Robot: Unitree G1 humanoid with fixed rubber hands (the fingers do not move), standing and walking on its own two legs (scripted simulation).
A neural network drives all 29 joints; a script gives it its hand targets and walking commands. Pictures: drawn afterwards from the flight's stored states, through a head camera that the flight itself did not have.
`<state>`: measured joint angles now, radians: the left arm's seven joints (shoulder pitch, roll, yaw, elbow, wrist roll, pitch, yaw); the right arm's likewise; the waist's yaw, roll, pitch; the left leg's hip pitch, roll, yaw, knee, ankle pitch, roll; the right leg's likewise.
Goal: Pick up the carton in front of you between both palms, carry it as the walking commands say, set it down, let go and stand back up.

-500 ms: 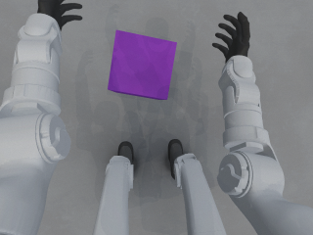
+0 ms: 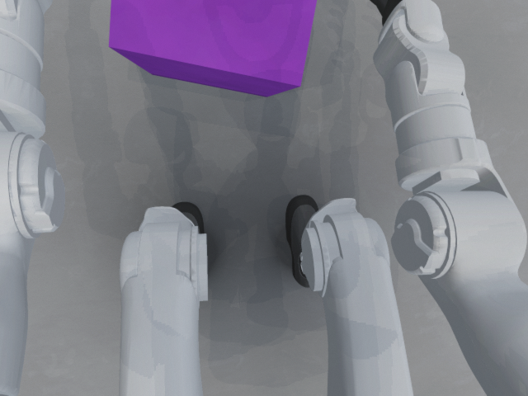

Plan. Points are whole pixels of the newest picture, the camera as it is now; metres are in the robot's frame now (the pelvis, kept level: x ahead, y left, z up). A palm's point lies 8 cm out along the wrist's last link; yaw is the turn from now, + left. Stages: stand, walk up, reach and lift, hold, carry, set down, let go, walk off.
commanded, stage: reach and lift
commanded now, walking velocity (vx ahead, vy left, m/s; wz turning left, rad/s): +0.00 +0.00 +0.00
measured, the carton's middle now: (220, 5) +0.57 +0.06 -0.30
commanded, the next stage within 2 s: none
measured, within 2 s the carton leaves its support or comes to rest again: leaves its support in 1.06 s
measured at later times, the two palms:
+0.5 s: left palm out of the picture +0.58 +0.22 -0.23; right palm (371, 16) +0.55 -0.13 -0.23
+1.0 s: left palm out of the picture +0.58 +0.20 -0.23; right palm (356, 6) +0.56 -0.11 -0.22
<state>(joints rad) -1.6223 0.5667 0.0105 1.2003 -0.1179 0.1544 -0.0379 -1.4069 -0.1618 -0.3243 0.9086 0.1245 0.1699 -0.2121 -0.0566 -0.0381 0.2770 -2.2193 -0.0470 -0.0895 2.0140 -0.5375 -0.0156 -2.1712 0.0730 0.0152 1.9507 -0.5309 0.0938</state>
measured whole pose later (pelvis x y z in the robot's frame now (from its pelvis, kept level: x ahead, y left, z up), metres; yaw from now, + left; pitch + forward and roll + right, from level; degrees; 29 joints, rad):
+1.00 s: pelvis +0.01 +0.01 -0.06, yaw +0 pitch +36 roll -5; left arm -1.64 0.42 0.06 1.19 -0.02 0.21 -0.03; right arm -1.50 -0.13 -0.45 0.97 -0.01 0.21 -0.15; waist -0.02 -0.04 0.41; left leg -2.26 -0.02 -0.05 2.25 -0.61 0.02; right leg -2.21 0.10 0.04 2.19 -0.61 0.12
